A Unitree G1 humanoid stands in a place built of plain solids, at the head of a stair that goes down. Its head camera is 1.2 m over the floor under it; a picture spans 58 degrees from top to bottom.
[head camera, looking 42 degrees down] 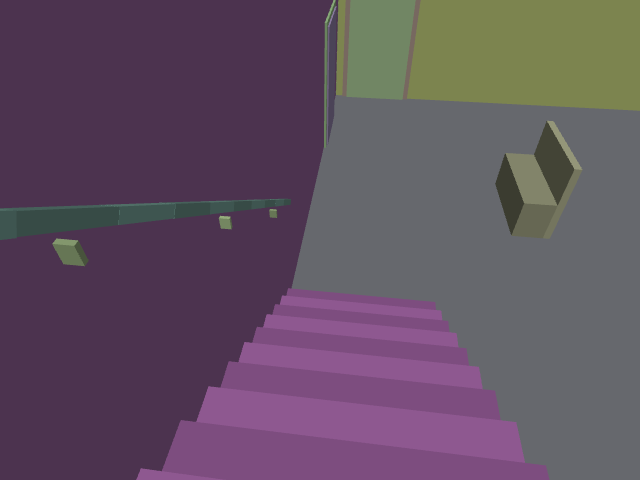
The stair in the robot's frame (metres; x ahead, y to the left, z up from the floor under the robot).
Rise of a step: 0.17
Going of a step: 0.23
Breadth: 1.27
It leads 7 degrees to the right of straight ahead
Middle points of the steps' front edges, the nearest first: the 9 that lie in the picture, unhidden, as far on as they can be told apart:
0.65 -0.13 -0.33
0.88 -0.15 -0.50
1.10 -0.18 -0.66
1.33 -0.21 -0.83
1.56 -0.24 -0.99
1.78 -0.27 -1.16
2.01 -0.29 -1.33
2.24 -0.32 -1.49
2.47 -0.35 -1.66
